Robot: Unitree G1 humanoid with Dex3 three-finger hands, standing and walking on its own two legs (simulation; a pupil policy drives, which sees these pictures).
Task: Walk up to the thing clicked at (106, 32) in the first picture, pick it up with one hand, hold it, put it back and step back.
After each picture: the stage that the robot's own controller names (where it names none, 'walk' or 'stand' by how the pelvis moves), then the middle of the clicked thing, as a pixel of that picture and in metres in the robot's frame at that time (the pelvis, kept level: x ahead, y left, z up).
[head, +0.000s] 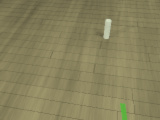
stand; (107, 29) +1.56 -0.24 -0.65
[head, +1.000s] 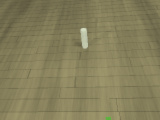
walk; (84, 38) +1.43 +0.15 -0.62
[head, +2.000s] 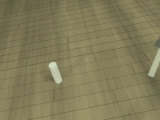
walk; (55, 73) +0.88 +0.37 -0.65
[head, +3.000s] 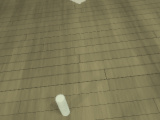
walk; (63, 105) +0.55 +0.26 -0.64
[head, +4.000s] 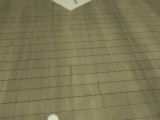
stand; out of the picture +0.41 +0.22 -0.64
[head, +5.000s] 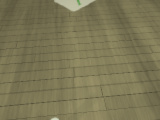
stand; out of the picture +0.40 +0.22 -0.65
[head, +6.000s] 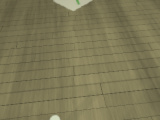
stand; out of the picture +0.42 +0.23 -0.66
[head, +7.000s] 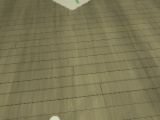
stand; out of the picture +0.40 +0.23 -0.66
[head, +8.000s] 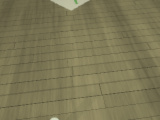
stand; out of the picture +0.39 +0.24 -0.66
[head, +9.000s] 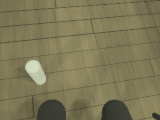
go down; (37, 73) +0.45 +0.24 -0.41
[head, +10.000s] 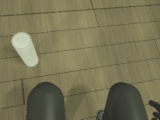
go down; (27, 52) +0.47 +0.26 -0.27
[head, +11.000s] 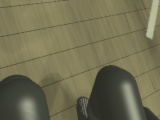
close in; out of the picture +0.45 +0.30 -0.18
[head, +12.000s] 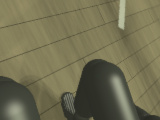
close; out of the picture +0.45 +0.32 -0.16
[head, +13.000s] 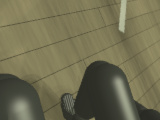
lift; out of the picture +0.41 +0.31 -0.16
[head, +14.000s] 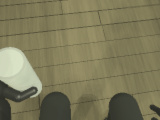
lift; (23, 78) +0.32 +0.21 +0.00
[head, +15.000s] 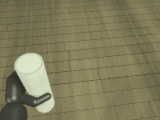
hold; (38, 87) +0.31 +0.17 +0.03
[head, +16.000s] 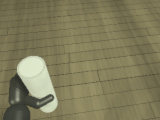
hold; (41, 88) +0.31 +0.16 +0.03
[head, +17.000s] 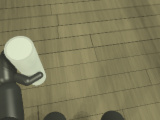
crouch; (30, 65) +0.39 +0.19 -0.02
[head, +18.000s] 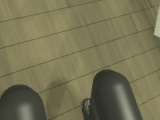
lower; out of the picture +0.49 +0.28 -0.07
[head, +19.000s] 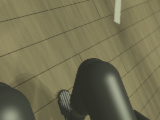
lower; out of the picture +0.45 +0.31 -0.16
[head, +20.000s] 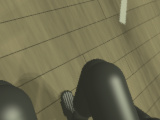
lower; out of the picture +0.44 +0.31 -0.16
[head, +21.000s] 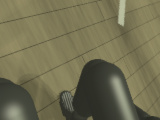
lower; out of the picture +0.43 +0.32 -0.16
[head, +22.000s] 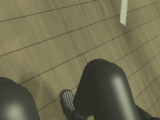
lower; out of the picture +0.43 +0.33 -0.16
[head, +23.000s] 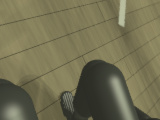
open; out of the picture +0.44 +0.30 -0.16
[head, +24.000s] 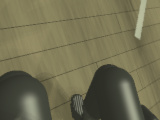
stand; out of the picture +0.43 +0.29 -0.18
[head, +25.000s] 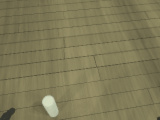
stand; (51, 107) +0.41 +0.21 -0.53
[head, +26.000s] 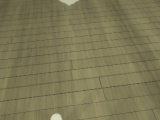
stand; out of the picture +0.41 +0.20 -0.60
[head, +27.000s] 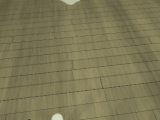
stand; out of the picture +0.40 +0.19 -0.60
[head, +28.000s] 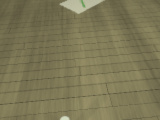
stand; out of the picture +0.43 +0.18 -0.65
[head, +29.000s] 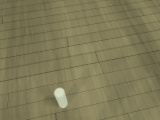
walk; (61, 98) +0.48 +0.19 -0.63
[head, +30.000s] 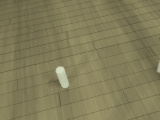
walk; (62, 77) +0.72 +0.26 -0.64
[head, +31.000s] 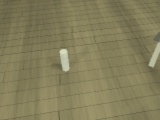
stand; (64, 60) +1.00 +0.23 -0.63
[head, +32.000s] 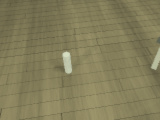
stand; (67, 63) +0.98 +0.21 -0.66
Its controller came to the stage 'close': yes
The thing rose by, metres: 0.68
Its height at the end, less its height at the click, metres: +0.00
